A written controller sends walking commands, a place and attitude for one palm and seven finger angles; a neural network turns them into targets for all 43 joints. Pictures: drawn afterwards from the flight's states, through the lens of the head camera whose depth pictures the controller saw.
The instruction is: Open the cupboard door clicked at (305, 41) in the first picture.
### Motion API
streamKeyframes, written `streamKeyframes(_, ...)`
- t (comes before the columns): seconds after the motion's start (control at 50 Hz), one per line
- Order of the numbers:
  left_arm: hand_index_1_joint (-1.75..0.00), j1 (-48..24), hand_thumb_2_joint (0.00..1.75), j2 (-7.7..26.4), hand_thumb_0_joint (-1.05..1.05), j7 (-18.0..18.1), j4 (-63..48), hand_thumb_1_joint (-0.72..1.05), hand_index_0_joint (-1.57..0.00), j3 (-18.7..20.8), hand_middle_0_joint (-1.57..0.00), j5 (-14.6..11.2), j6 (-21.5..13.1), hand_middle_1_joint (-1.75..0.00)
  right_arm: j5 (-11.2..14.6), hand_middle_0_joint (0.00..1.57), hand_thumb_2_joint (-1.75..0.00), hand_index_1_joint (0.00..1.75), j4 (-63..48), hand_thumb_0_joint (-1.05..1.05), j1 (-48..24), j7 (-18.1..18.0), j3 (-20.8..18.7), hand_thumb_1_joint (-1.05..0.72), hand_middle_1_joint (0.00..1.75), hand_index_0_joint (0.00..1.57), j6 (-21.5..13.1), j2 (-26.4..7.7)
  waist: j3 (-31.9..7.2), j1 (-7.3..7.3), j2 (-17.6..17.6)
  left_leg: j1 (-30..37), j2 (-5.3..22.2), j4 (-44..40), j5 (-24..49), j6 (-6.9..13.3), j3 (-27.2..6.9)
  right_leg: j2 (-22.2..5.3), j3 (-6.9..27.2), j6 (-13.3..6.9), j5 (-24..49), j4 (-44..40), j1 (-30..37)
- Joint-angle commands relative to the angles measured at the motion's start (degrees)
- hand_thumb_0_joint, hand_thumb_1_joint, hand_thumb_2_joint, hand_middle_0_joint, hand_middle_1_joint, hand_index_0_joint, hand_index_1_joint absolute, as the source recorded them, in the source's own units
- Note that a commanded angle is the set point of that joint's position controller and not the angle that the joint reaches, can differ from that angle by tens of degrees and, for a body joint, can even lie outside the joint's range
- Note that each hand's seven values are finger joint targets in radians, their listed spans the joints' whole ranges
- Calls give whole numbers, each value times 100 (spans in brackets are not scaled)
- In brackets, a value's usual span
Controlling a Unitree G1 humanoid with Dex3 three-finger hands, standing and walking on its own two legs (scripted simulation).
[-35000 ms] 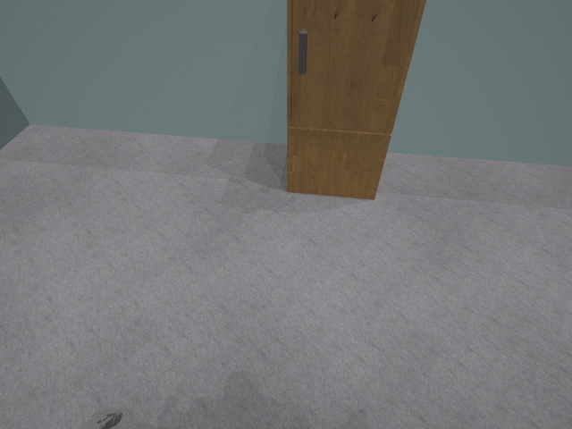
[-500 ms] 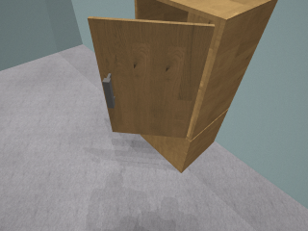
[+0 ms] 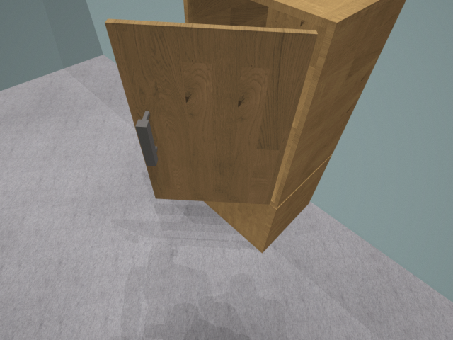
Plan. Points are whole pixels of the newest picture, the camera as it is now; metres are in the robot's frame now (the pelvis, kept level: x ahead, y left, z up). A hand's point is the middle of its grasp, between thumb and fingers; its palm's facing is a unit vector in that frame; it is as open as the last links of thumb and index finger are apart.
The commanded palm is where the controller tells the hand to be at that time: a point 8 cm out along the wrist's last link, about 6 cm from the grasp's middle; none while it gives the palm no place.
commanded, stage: come to a stop and stand still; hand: left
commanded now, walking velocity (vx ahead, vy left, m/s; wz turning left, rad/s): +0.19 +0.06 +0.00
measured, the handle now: (149, 138) +0.58 +0.23 -0.02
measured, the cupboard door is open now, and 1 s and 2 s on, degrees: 42 42 42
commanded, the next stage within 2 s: none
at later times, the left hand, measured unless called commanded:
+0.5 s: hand out of the picture +0.08 +0.20 -0.19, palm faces +0.06 -0.98 -0.19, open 7.3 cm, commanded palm none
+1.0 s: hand out of the picture +0.05 +0.18 -0.17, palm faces +0.04 -0.98 -0.19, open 7.3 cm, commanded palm none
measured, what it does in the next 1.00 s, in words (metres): steps on the spot: right foot, then left foot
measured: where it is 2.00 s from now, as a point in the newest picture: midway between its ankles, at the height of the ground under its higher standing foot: outside the picture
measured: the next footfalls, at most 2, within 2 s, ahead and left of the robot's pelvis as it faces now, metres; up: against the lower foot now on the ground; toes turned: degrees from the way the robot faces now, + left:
right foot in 0.10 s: +0.08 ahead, -0.11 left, +0.00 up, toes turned -7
left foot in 0.36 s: +0.10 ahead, +0.10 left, +0.00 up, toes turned +3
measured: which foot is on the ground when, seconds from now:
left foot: down 0.00-0.12, up 0.14-0.34, down 0.36-1.00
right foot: up 0.00-0.08, down 0.10-0.38, up 0.40-0.64, down 0.66-1.00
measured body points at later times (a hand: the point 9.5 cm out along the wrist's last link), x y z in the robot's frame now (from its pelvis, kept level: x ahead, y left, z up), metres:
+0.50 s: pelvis +0.06 +0.02 -0.01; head +0.11 +0.04 +0.44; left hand +0.08 +0.25 -0.17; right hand +0.13 -0.22 -0.15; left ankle +0.11 +0.13 -0.73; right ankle +0.01 -0.09 -0.70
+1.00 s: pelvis +0.00 +0.00 +0.00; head -0.01 +0.02 +0.45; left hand +0.04 +0.23 -0.16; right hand +0.06 -0.23 -0.14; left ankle +0.06 +0.10 -0.73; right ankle +0.00 -0.10 -0.73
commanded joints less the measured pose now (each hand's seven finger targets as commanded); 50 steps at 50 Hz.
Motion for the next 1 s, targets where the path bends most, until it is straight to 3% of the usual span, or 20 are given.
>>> streamKeyframes(0.0,-30,-130,90,-11,0,-54,-527,90,-20,32,-20,-49,-297,-30,22,20,-90,30,-19,0,363,-62,-117,-90,30,20,-49,-801,142,102,614,185,1331,-1059,2373,886,-1124,19,-290,16,602,-1019,-17)
streamKeyframes(0.04,-30,373,90,60,0,-46,-330,90,-20,82,-20,-29,-320,-30,88,20,-90,30,-29,0,195,-57,-121,-90,30,20,-39,-764,-108,350,328,-416,893,-463,1511,535,-700,143,-374,31,1739,-2093,1241)
streamKeyframes(0.06,-30,732,90,354,0,-4,-213,90,-20,163,-20,-21,-375,-30,134,20,-90,30,-72,0,176,-30,-104,-90,30,20,-62,-614,-261,514,-204,-1117,587,146,836,309,-389,-350,259,-114,1845,-2334,2181)
streamKeyframes(0.08,-30,1237,90,926,0,67,-119,90,-20,303,-20,-12,-419,-30,149,20,-90,30,-227,0,103,14,-67,-90,30,20,-66,-362,-441,702,-1468,-2287,26,1296,-568,28,54,-1698,2094,-645,2145,-2908,3075)
streamKeyframes(0.1,-30,1457,90,1149,0,97,-60,90,-20,351,-20,-59,-397,-30,88,20,-90,30,-349,0,-130,12,-122,-90,30,20,-35,-478,-370,750,-1222,-2641,-8,2631,-1656,-73,-64,-2494,2989,-1245,2548,-3466,2858)
streamKeyframes(0.12,-30,1190,90,1018,0,116,-128,90,-20,333,-20,-68,-351,-30,66,20,-90,30,-366,0,-200,-3,-143,-90,30,20,4,-426,-21,590,-637,-2727,198,3143,-1414,-119,-420,-2430,2657,-1451,3093,-3372,2394)
streamKeyframes(0.16,-30,258,90,602,0,171,-311,90,-20,157,-20,-29,-351,-30,85,20,-90,30,-185,0,-184,-11,-97,-90,30,20,180,-225,527,147,-840,-2072,445,2891,-922,-247,-560,-1899,1489,-1049,4165,-3306,1051)
streamKeyframes(0.22,-30,-168,90,647,0,218,-516,90,-20,160,-20,19,-248,-30,147,20,-90,30,-127,0,-30,23,-90,-90,30,20,313,26,368,0,-977,-1158,247,1597,-469,-367,-202,-1330,326,-782,5268,-2817,643)
streamKeyframes(0.3,-30,-185,90,924,0,215,-608,90,-20,277,-20,-52,-77,-30,120,20,-90,30,-142,0,109,-2,-190,-90,30,20,333,-134,13,-52,-506,-23,36,-67,1383,-432,124,-948,182,-393,4142,-1995,448)
streamKeyframes(0.32,-30,-146,90,830,0,203,-633,90,-20,263,-20,-56,-29,-30,103,20,-90,30,-148,0,84,-28,-235,-90,30,20,312,-352,-60,-29,-152,305,319,-220,2331,-333,-97,-760,111,-195,3539,-1702,261)
streamKeyframes(0.36,-30,119,90,440,0,221,-709,90,-20,191,-20,-107,55,-30,65,20,-90,30,-394,0,-78,-75,-321,-90,30,20,272,-993,-413,90,1304,247,1875,-695,5063,628,-1548,-44,-222,252,245,-626,167)
streamKeyframes(0.4,-30,-124,90,386,0,243,-745,90,-20,174,-20,-96,119,-30,31,20,-90,30,-497,0,-384,-124,-311,-90,30,20,259,-972,-186,26,1239,-261,2051,-981,4826,1059,-1738,53,166,204,-657,564,107)
streamKeyframes(0.56,-30,-82,90,270,0,143,-757,90,-20,150,-20,-59,118,-30,11,20,-90,30,-682,0,-798,-160,-432,-90,30,20,341,-1107,-885,3,957,415,1696,-640,3836,892,-1262,134,62,246,136,-678,221)
streamKeyframes(0.6,-30,192,90,299,0,138,-684,90,-20,160,-20,-21,54,-30,54,20,-90,30,-706,0,-876,-126,-431,-90,30,20,368,-1031,-819,154,558,-100,1398,-349,2737,569,-1072,141,7,253,1234,-2037,934)
streamKeyframes(0.64,-30,127,90,855,0,184,-761,90,-20,214,-20,62,-7,-30,138,20,-90,30,-857,0,-992,-50,-347,-90,30,20,445,-472,-248,128,-1292,-1236,355,388,19,-165,-312,-1092,1517,-82,2063,-3204,989)
streamKeyframes(0.66,-30,68,90,806,0,365,-931,90,-20,96,-20,120,-29,-30,89,20,-90,30,-1234,0,-1422,-11,-351,-90,30,20,329,-879,-150,189,-902,-1004,141,1184,-242,-427,-187,-1117,2145,-225,4547,-2978,766)
streamKeyframes(0.68,-30,-243,90,1176,0,349,-1199,90,-20,184,-20,83,-98,-30,51,20,-90,30,-1443,0,-1107,20,-264,-90,30,20,369,-581,-539,-120,-416,-1059,100,1107,-480,-387,-323,-1391,1614,-375,5740,-2765,1395)
streamKeyframes(0.74,-30,-172,90,868,0,370,-1221,90,-20,156,-20,-34,-265,-30,103,20,-90,30,-1348,0,-1183,60,-263,-90,30,20,371,-511,-595,37,-1532,-1281,3,1325,-78,-129,-362,-941,984,-428,6360,-2179,1807)
streamKeyframes(0.86,-30,-304,90,792,0,280,-1262,90,-20,40,-20,-70,-110,-30,69,20,-90,30,-1066,0,-750,63,-189,-90,30,20,356,-692,650,-95,98,-259,447,-352,523,8,-878,-331,772,-120,1048,-2743,-218)
streamKeyframes(0.98,-30,-2,90,862,0,225,-1136,90,-20,56,-20,-27,-80,-30,8,20,-90,30,-996,0,-651,56,-142,-90,30,20,374,-773,620,37,330,-1067,396,-776,-744,52,-1108,-208,852,-116,-108,-3113,254)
